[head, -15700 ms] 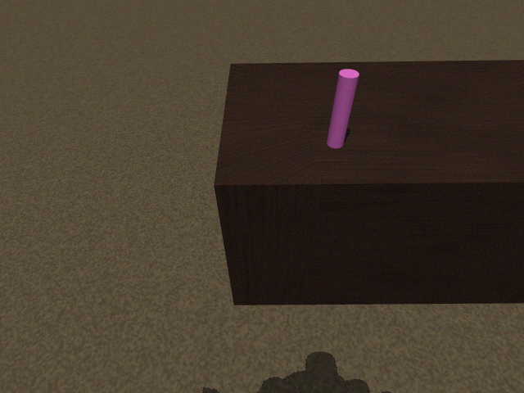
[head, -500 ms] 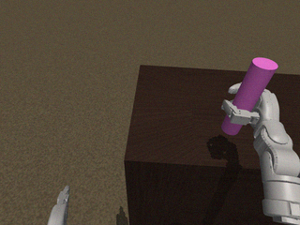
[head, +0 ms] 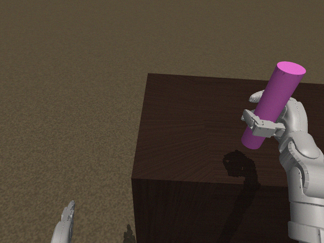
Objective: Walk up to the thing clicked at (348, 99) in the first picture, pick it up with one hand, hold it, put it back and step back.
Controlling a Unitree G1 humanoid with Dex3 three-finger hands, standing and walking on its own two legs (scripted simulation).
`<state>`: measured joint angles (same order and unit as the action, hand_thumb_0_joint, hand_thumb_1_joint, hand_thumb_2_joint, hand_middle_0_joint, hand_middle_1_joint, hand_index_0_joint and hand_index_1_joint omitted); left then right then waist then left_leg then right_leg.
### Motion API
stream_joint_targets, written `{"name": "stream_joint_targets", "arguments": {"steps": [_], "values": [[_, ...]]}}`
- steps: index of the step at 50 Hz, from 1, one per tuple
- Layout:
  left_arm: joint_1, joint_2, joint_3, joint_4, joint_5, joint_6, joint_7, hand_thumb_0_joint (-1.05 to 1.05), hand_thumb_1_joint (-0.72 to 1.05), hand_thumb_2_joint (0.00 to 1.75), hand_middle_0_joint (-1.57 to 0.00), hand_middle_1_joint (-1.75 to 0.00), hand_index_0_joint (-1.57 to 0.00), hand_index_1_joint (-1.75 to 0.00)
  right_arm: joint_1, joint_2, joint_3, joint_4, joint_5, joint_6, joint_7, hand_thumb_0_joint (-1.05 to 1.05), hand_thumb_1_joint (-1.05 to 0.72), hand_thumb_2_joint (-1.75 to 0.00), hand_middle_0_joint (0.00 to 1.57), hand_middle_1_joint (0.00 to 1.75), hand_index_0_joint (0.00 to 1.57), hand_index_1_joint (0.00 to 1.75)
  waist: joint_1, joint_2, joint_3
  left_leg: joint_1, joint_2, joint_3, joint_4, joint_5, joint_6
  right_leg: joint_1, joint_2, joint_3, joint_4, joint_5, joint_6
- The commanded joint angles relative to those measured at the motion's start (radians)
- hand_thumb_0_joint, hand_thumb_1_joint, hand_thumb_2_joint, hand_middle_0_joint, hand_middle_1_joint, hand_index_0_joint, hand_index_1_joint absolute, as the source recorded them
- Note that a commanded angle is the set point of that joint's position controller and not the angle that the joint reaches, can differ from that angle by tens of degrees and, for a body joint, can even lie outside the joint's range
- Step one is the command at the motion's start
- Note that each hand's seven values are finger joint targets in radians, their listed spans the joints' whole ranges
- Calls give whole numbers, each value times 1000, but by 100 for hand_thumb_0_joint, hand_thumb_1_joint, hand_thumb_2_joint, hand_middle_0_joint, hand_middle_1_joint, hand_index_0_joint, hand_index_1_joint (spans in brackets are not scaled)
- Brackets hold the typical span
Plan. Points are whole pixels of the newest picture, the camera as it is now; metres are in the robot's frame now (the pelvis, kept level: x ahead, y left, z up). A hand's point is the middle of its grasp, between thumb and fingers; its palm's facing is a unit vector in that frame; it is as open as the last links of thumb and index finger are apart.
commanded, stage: hold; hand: right
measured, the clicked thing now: (267, 111) +0.35 -0.19 +0.23
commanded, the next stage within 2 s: none
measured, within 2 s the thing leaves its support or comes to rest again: neither
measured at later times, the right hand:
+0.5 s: hand (261, 113) +0.34 -0.17 +0.23, palm faces +0.12 +0.99 -0.03, open 6.2 cm
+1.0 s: hand (262, 113) +0.33 -0.17 +0.23, palm faces +0.12 +0.99 -0.03, open 6.2 cm
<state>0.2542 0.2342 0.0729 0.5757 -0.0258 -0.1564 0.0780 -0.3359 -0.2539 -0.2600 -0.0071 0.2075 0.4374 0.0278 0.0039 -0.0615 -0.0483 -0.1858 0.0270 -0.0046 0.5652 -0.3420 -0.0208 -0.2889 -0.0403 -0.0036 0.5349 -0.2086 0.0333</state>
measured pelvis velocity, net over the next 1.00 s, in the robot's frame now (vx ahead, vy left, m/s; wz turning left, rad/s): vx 0.00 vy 0.00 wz -0.01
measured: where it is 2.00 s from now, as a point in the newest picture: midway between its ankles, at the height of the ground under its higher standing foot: outside the picture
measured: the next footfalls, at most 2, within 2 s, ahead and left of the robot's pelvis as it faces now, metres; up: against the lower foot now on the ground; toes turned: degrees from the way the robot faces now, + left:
none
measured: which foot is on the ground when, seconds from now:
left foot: down 0.00-1.00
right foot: down 0.00-1.00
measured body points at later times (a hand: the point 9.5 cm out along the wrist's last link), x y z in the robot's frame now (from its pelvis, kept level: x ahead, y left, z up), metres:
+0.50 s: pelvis +0.00 +0.01 +0.00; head -0.03 +0.04 +0.45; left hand +0.18 +0.26 -0.07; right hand +0.32 -0.22 +0.23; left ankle -0.02 +0.13 -0.73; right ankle +0.05 -0.14 -0.73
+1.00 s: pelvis +0.00 +0.00 +0.00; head -0.04 +0.04 +0.45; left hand +0.17 +0.26 -0.07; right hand +0.32 -0.22 +0.23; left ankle -0.02 +0.13 -0.73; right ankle +0.05 -0.14 -0.73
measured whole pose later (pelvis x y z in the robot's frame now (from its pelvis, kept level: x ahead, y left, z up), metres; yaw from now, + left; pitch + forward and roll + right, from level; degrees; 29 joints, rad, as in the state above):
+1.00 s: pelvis +0.00 +0.00 +0.00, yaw -1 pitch -3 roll +0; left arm 0.23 0.23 0.08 0.64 -0.02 -0.20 0.09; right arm -0.33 -0.26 -0.27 -0.14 0.23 0.58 0.03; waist 0.00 -0.07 -0.06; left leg -0.18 0.03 0.00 0.57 -0.35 -0.02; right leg -0.28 -0.04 0.01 0.54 -0.21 0.03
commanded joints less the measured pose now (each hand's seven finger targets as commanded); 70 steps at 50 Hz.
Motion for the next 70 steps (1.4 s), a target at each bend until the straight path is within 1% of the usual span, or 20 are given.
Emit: {"name": "stream_joint_targets", "arguments": {"steps": [1, 4, 5, 14, 17, 18, 21, 23, 25, 26, 29, 35, 37, 40, 51, 54, 55, 58, 61, 70], "values": [[-127, 78, 3, -143, -3, -64, -1, 0, -55, 5, -5, -5, -5, -5, -496, -210, -77, -346, 21, -87, -1, 0, -64, -134, 140, 144, 141, 144, -9, 3, -226, -83, -28, 54, -108, 265, 4, 218, 37, -30, -37, 162, -41], [-131, 119, 42, -151, -1, -72, 3, 0, -55, 4, -5, -6, -6, -5, -487, -221, -90, -343, 22, -69, 1, 0, -64, -134, 140, 144, 141, 144, 4, 18, -251, -90, -33, 58, -106, 268, 4, 245, 31, -25, -39, 168, -42], [-135, 100, 20, -156, -3, -73, 1, 0, -55, 5, -6, -5, -6, -6, -482, -222, -91, -365, 21, -63, 2, 0, -65, -136, 141, 146, 142, 146, -8, 9, -248, -85, -32, 60, -108, 268, 4, 248, 33, -25, -36, 174, -41], [-151, 124, 47, -175, -6, -85, 6, 0, -55, 5, -6, -6, -5, -6, -487, -218, -100, -387, 34, -24, 5, 0, -67, -133, 140, 143, 140, 143, 2, 63, -224, -89, -29, 58, -114, 254, -3, 235, 36, -25, -40, 149, -47], [-134, 71, 1, -128, -7, -81, 1, 0, -55, 5, -6, -5, -5, -6, -469, -233, -114, -369, 31, -12, 8, 0, -61, -133, 138, 143, 139, 143, -16, 40, -203, -83, -23, 50, -115, 248, -4, 207, 43, -29, -37, 143, -46], [-146, 113, 43, -146, -6, -82, 4, 0, -55, 5, -6, -6, -5, -6, -453, -238, -119, -364, 31, -7, 10, 0, -58, -133, 137, 143, 139, 143, -7, 36, -235, -81, -25, 53, -111, 260, -4, 227, 41, -27, -38, 155, -46], [-152, 109, 32, -127, -6, -81, 0, 0, -56, 5, -6, -5, -5, -6, -457, -223, -103, -389, 33, 5, 16, 0, -60, -133, 138, 143, 139, 143, -12, 31, -215, -89, -24, 53, -111, 263, -3, 216, 44, -31, -39, 156, -46], [-161, 120, 41, -123, -8, -81, 1, 0, -56, 5, -6, -6, -5, -6, -454, -249, -126, -395, 35, 11, 18, 0, -60, -134, 138, 144, 139, 144, -17, 33, -222, -84, -19, 49, -116, 268, -5, 212, 46, -30, -37, 160, -49], [-187, 130, 48, -162, -6, -92, 4, 0, -56, 5, -6, -5, -5, -6, -475, -229, -111, -412, 37, 17, 16, 0, -61, -133, 137, 143, 139, 143, -6, 65, -220, -83, -21, 51, -122, 241, -7, 212, 44, -27, -39, 132, -50], [-177, 105, 21, -142, -6, -92, 0, 0, -56, 5, -6, -5, -5, -6, -464, -196, -82, -399, 37, 22, 17, 0, -60, -133, 138, 143, 139, 143, -1, 61, -209, -93, -22, 49, -122, 234, -5, 215, 42, -28, -43, 123, -48], [-168, 144, 64, -147, -7, -90, 9, 0, -56, 5, -6, -5, -5, -6, -447, -265, -141, -366, 32, 23, 11, 0, -59, -132, 137, 142, 138, 142, -10, 73, -232, -80, -20, 51, -115, 256, -9, 220, 44, -25, -34, 146, -49], [-142, 105, 33, -121, -6, -91, 2, 0, -56, 5, -6, -6, -5, -6, -460, -228, -110, -433, 38, 16, 9, 0, -58, -131, 136, 141, 137, 141, -9, 37, -229, -93, -22, 48, -113, 252, -3, 221, 44, -29, -35, 143, -48], [-157, 146, 73, -142, -6, -98, 7, 0, -56, 5, -6, -6, -6, -6, -446, -241, -119, -447, 36, 19, 7, 0, -59, -132, 136, 142, 137, 142, -6, 31, -244, -98, -26, 55, -110, 248, 0, 235, 41, -26, -36, 147, -45], [-155, 98, 30, -111, -6, -100, 1, 0, -56, 5, -6, -6, -6, -6, -465, -198, -84, -444, 37, 20, 4, 0, -60, -133, 136, 142, 138, 142, -3, 0, -219, -110, -31, 58, -110, 232, 6, 227, 36, -25, -41, 137, -41], [-172, 124, 44, -125, -1, -107, 14, 0, -55, 5, -6, -6, -6, -6, -484, -248, -127, -426, 38, 40, -7, 0, -56, -134, 137, 144, 139, 144, -18, 40, -239, -87, -27, 56, -111, 218, 0, 208, 43, -26, -36, 120, -43], [-158, 116, 42, -124, -3, -107, 12, 0, -55, 5, -6, -6, -6, -6, -497, -227, -107, -446, 41, 43, -1, 0, -56, -133, 137, 144, 139, 144, -10, 34, -231, -95, -29, 59, -110, 207, 3, 210, 41, -26, -40, 109, -41], [-164, 86, 13, -104, -7, -105, 8, 0, -55, 5, -6, -6, -6, -6, -486, -216, -103, -413, 42, 47, -1, 0, -57, -132, 136, 142, 138, 142, -18, 39, -203, -106, -33, 61, -108, 200, 3, 203, 39, -25, -42, 102, -41], [-182, 137, 59, -134, -5, -107, 12, 0, -56, 5, -6, -5, -5, -6, -491, -242, -122, -413, 37, 57, 0, 0, -57, -132, 136, 142, 137, 142, -11, 37, -218, -106, -36, 66, -111, 179, 4, 203, 35, -21, -48, 89, -37], [-173, 132, 52, -126, -5, -106, 8, 0, -56, 5, -6, -6, -5, -6, -499, -207, -92, -409, 37, 65, 5, 0, -55, -133, 136, 143, 138, 143, -6, 34, -214, -114, -37, 65, -111, 174, 6, 211, 34, -21, -53, 81, -36], [-153, 120, 47, -119, -6, -106, 4, 0, -56, 5, -6, -5, -5, -6, -504, -235, -113, -409, 35, 54, 0, 0, -53, -133, 136, 143, 138, 143, -10, 46, -224, -108, -28, 55, -112, 211, 2, 209, 43, -28, -39, 111, -43]]}}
